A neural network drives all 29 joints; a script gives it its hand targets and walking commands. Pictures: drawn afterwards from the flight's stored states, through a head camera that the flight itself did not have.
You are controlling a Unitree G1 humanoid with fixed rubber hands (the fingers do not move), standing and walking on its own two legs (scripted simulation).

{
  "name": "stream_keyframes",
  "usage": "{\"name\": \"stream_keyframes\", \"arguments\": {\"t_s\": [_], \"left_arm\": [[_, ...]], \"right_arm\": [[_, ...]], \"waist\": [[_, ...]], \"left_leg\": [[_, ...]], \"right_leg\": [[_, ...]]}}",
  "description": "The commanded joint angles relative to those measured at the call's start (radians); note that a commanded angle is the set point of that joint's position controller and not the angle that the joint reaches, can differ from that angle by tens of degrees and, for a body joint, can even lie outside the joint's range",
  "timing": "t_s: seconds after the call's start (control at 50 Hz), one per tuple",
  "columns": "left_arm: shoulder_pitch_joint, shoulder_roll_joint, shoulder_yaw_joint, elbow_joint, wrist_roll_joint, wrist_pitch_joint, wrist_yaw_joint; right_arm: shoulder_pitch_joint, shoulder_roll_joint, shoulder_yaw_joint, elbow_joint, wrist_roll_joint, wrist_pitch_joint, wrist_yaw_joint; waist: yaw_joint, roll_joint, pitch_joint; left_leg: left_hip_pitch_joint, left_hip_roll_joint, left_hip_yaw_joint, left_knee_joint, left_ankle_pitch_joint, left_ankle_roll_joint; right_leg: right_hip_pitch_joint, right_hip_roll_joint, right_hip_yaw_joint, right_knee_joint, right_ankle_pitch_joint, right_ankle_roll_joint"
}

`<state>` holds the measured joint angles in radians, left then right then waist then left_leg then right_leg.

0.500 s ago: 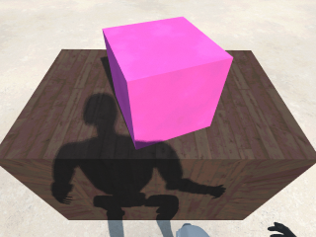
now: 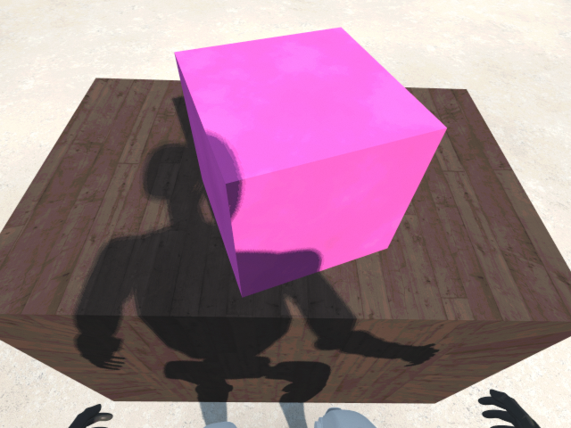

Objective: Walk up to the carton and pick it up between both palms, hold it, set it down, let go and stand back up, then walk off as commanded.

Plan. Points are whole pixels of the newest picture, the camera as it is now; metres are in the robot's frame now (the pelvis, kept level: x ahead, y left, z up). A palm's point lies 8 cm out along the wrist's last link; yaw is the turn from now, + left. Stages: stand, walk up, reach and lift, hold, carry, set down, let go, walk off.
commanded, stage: walk up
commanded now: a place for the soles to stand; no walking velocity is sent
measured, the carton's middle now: (292, 160) +0.49 -0.01 +0.08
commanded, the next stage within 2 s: none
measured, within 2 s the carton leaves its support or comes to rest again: neither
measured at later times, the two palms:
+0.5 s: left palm out of the picture +0.10 +0.31 -0.08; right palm out of the picture +0.08 -0.32 -0.07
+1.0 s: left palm out of the picture +0.10 +0.31 -0.09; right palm out of the picture +0.09 -0.32 -0.07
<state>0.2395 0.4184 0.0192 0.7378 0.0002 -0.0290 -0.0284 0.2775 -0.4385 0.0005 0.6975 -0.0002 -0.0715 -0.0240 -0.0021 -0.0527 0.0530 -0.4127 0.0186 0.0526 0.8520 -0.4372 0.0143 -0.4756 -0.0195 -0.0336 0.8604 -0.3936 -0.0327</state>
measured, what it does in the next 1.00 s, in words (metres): stands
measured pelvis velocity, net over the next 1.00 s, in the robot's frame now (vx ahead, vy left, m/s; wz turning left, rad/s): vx -0.01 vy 0.00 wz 0.00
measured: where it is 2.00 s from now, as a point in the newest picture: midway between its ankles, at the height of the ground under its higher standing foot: outside the picture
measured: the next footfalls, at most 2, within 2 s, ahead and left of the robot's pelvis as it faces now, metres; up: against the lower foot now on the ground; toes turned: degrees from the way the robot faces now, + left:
right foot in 1.46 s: +0.00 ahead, -0.11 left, +0.00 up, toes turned +2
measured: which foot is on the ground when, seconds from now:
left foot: down 0.00-1.00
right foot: down 0.00-1.00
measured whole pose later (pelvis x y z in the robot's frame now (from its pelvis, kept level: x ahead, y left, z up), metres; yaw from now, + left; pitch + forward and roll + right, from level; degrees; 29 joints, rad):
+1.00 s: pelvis -0.01 +0.00 +0.00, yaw +0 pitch -1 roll +1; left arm 0.21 0.42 0.02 0.75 0.00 -0.01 -0.03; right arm 0.27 -0.44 0.00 0.71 0.00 -0.07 -0.02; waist 0.00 -0.02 0.04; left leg -0.41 0.02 0.05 0.85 -0.43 0.01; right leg -0.47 -0.02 -0.04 0.86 -0.37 -0.03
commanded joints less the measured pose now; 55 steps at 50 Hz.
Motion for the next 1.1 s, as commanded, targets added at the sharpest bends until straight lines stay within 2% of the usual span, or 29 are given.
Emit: {"name": "stream_keyframes", "arguments": {"t_s": [0.0, 0.04, 0.06, 0.12, 0.18, 0.22, 0.24, 0.26, 0.3, 0.36, 0.4, 0.44, 0.48, 0.52, 0.54, 0.58, 0.64, 0.66, 0.7, 0.72, 0.76, 0.78, 0.82, 0.86, 0.9, 0.94, 0.96, 1.0, 1.08], "left_arm": [[-0.078, 0.199, 0.064, -0.022, 0.010, -0.016, 0.026], [-0.072, 0.190, 0.067, -0.010, 0.014, -0.011, 0.026], [-0.068, 0.191, 0.067, -0.009, 0.017, -0.014, 0.026], [-0.047, 0.218, 0.073, 0.002, 0.022, -0.024, 0.022], [-0.085, 0.233, 0.071, 0.000, 0.021, -0.027, 0.019], [-0.127, 0.216, 0.064, -0.006, 0.022, -0.019, 0.015], [-0.135, 0.205, 0.063, -0.008, 0.023, -0.014, 0.012], [-0.127, 0.197, 0.063, -0.008, 0.024, -0.010, 0.010], [-0.098, 0.196, 0.067, 0.001, 0.029, -0.007, 0.007], [-0.078, 0.218, 0.071, 0.006, 0.040, -0.013, 0.001], [-0.089, 0.235, 0.075, 0.008, 0.042, -0.013, 0.000], [-0.111, 0.229, 0.074, 0.008, 0.041, -0.009, 0.000], [-0.142, 0.205, 0.068, -0.004, 0.038, -0.003, -0.002], [-0.114, 0.184, 0.067, -0.002, 0.038, 0.003, -0.004], [-0.095, 0.188, 0.071, 0.004, 0.039, 0.004, -0.003], [-0.060, 0.201, 0.078, 0.012, 0.042, -0.002, -0.002], [-0.058, 0.246, 0.085, 0.007, 0.044, -0.017, 0.003], [-0.066, 0.253, 0.084, 0.008, 0.040, -0.016, 0.004], [-0.107, 0.232, 0.075, -0.004, 0.034, -0.009, 0.005], [-0.124, 0.211, 0.070, -0.011, 0.030, -0.006, 0.004], [-0.111, 0.184, 0.068, -0.012, 0.029, 0.000, 0.006], [-0.100, 0.191, 0.071, -0.008, 0.031, 0.002, 0.009], [-0.074, 0.204, 0.074, -0.007, 0.032, -0.005, 0.013], [-0.060, 0.231, 0.080, -0.007, 0.032, -0.013, 0.012], [-0.075, 0.241, 0.080, -0.009, 0.027, -0.014, 0.013], [-0.104, 0.224, 0.073, -0.015, 0.026, -0.006, 0.011], [-0.116, 0.238, 0.074, -0.009, 0.000, -0.003, 0.024], [-0.089, 0.240, 0.076, -0.015, -0.002, 0.000, 0.032], [-0.102, 0.254, 0.080, -0.022, 0.001, 0.010, 0.035]], "right_arm": [[0.013, -0.245, -0.087, 0.048, -0.006, -0.036, -0.021], [-0.006, -0.265, -0.092, 0.045, -0.005, -0.037, -0.022], [-0.018, -0.261, -0.090, 0.042, -0.004, -0.035, -0.023], [-0.061, -0.227, -0.078, 0.025, 0.001, -0.029, -0.022], [-0.057, -0.188, -0.066, 0.032, 0.004, -0.022, -0.018], [-0.037, -0.202, -0.068, 0.043, -0.002, -0.024, -0.015], [-0.033, -0.224, -0.074, 0.045, -0.007, -0.026, -0.015], [-0.034, -0.245, -0.078, 0.047, -0.011, -0.029, -0.015], [-0.055, -0.255, -0.081, 0.045, -0.015, -0.027, -0.013], [-0.095, -0.221, -0.072, 0.034, -0.016, -0.016, -0.009], [-0.068, -0.195, -0.065, 0.050, -0.014, -0.012, -0.007], [-0.037, -0.205, -0.069, 0.067, -0.015, -0.015, -0.005], [-0.009, -0.238, -0.080, 0.069, -0.025, -0.021, -0.005], [-0.014, -0.276, -0.092, 0.064, -0.031, -0.024, -0.009], [-0.033, -0.281, -0.093, 0.059, -0.033, -0.023, -0.010], [-0.079, -0.272, -0.087, 0.045, -0.034, -0.020, -0.011], [-0.072, -0.205, -0.071, 0.045, -0.018, -0.015, -0.008], [-0.048, -0.189, -0.066, 0.057, -0.014, -0.016, -0.010], [-0.022, -0.201, -0.067, 0.066, -0.015, -0.024, -0.011], [-0.008, -0.218, -0.072, 0.066, -0.019, -0.029, -0.011], [-0.003, -0.278, -0.089, 0.059, -0.025, -0.035, -0.016], [-0.015, -0.283, -0.091, 0.054, -0.024, -0.033, -0.017], [-0.043, -0.268, -0.086, 0.042, -0.020, -0.029, -0.020], [-0.064, -0.235, -0.078, 0.030, -0.010, -0.024, -0.021], [-0.051, -0.203, -0.071, 0.037, -0.003, -0.019, -0.021], [-0.031, -0.209, -0.071, 0.047, -0.007, -0.019, -0.020], [-0.079, -0.211, -0.071, 0.033, -0.008, 0.003, -0.012], [-0.054, -0.212, -0.080, 0.026, 0.001, 0.018, -0.009], [-0.057, -0.200, -0.085, 0.024, 0.006, 0.040, -0.008]], "waist": [[-0.014, 0.120, -0.192], [0.001, 0.132, -0.155], [0.005, 0.126, -0.147], [0.021, 0.070, -0.148], [-0.005, 0.003, -0.141], [-0.022, 0.021, -0.113], [-0.021, 0.055, -0.096], [-0.011, 0.089, -0.082], [0.011, 0.105, -0.062], [0.018, 0.025, -0.017], [0.001, -0.032, -0.016], [-0.014, -0.024, -0.020], [-0.027, 0.028, -0.016], [-0.008, 0.112, -0.021], [0.007, 0.125, -0.016], [0.029, 0.101, -0.018], [0.015, -0.046, -0.056], [0.003, -0.067, -0.078], [-0.014, -0.019, -0.093], [-0.022, 0.013, -0.107], [-0.007, 0.123, -0.118], [0.002, 0.115, -0.107], [0.018, 0.092, -0.125], [0.021, 0.028, -0.154], [0.004, -0.017, -0.166], [-0.010, 0.000, -0.158], [-0.010, 0.049, -0.079], [-0.003, 0.060, -0.153], [-0.006, 0.003, -0.148]], "left_leg": [[0.161, 0.176, -0.247, -0.184, 0.408, 0.115], [0.153, 0.253, -0.315, -0.186, 0.533, 0.177], [0.137, 0.249, -0.300, -0.172, 0.553, 0.172], [0.024, 0.149, -0.174, -0.113, 0.421, 0.097], [0.028, 0.060, -0.074, -0.084, 0.192, 0.051], [0.077, 0.078, -0.119, -0.168, 0.118, 0.069], [0.079, 0.116, -0.192, -0.220, 0.089, 0.093], [0.063, 0.159, -0.267, -0.261, 0.050, 0.119], [-0.008, 0.203, -0.318, -0.302, -0.046, 0.143], [-0.106, 0.099, -0.192, -0.241, -0.167, 0.084], [-0.073, 0.023, -0.089, -0.158, -0.135, 0.051], [0.004, 0.020, -0.080, -0.168, -0.109, 0.049], [0.052, 0.073, -0.205, -0.283, -0.194, 0.081], [0.027, 0.189, -0.397, -0.397, -0.322, 0.136], [-0.011, 0.229, -0.427, -0.421, -0.329, 0.153], [-0.078, 0.211, -0.370, -0.361, -0.229, 0.141], [-0.105, 0.028, -0.097, -0.135, -0.040, 0.047], [-0.064, 0.004, -0.050, -0.090, -0.030, 0.032], [0.033, 0.028, -0.081, -0.166, 0.006, 0.042], [0.088, 0.063, -0.143, -0.220, 0.047, 0.061], [0.110, 0.197, -0.363, -0.305, 0.111, 0.135], [0.094, 0.234, -0.384, -0.291, 0.176, 0.165], [0.052, 0.205, -0.312, -0.217, 0.303, 0.146], [0.005, 0.110, -0.171, -0.136, 0.295, 0.081], [0.034, 0.049, -0.077, -0.088, 0.210, 0.049], [0.080, 0.061, -0.103, -0.141, 0.155, 0.059], [0.045, 0.070, -0.111, -0.095, 0.411, 0.057], [0.070, 0.085, -0.112, -0.064, 0.528, 0.067], [0.071, 0.034, -0.075, -0.002, 0.337, 0.057]], "right_leg": [[0.058, -0.085, 0.129, -0.058, 0.417, -0.062], [0.025, -0.059, 0.081, -0.042, 0.224, -0.019], [0.041, -0.063, 0.086, -0.066, 0.221, -0.021], [0.153, -0.102, 0.175, -0.169, 0.378, -0.067], [0.122, -0.178, 0.277, -0.272, 0.289, -0.138], [0.033, -0.140, 0.226, -0.260, 0.159, -0.106], [-0.005, -0.105, 0.188, -0.226, 0.100, -0.076], [-0.019, -0.076, 0.157, -0.188, 0.061, -0.054], [0.020, -0.053, 0.121, -0.166, 0.000, -0.038], [0.059, -0.101, 0.255, -0.338, -0.149, -0.075], [0.030, -0.164, 0.359, -0.447, -0.311, -0.104], [-0.025, -0.167, 0.339, -0.452, -0.374, -0.109], [-0.091, -0.091, 0.231, -0.340, -0.288, -0.060], [-0.081, -0.032, 0.130, -0.167, -0.134, -0.018], [-0.033, -0.018, 0.089, -0.120, -0.078, -0.009], [0.059, -0.029, 0.110, -0.159, -0.052, -0.020], [0.136, -0.154, 0.350, -0.385, -0.085, -0.096], [0.130, -0.201, 0.398, -0.409, -0.078, -0.129], [0.070, -0.171, 0.311, -0.339, -0.010, -0.122], [0.025, -0.126, 0.242, -0.276, 0.039, -0.086], [-0.009, -0.039, 0.108, -0.089, 0.151, -0.023], [0.003, -0.033, 0.080, -0.073, 0.130, -0.011], [0.086, -0.055, 0.111, -0.127, 0.183, -0.026], [0.168, -0.109, 0.207, -0.209, 0.295, -0.074], [0.155, -0.160, 0.272, -0.265, 0.269, -0.124], [0.092, -0.146, 0.242, -0.250, 0.191, -0.114], [0.067, -0.142, 0.205, -0.199, 0.463, -0.095], [0.135, -0.132, 0.162, -0.138, 0.577, -0.086], [0.081, -0.186, 0.228, -0.209, 0.447, -0.133]]}}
